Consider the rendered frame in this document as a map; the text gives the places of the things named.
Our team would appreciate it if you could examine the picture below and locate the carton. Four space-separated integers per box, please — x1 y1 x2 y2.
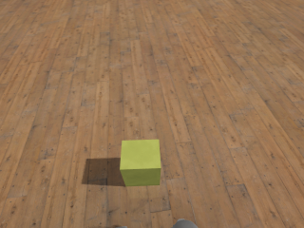
120 139 162 187

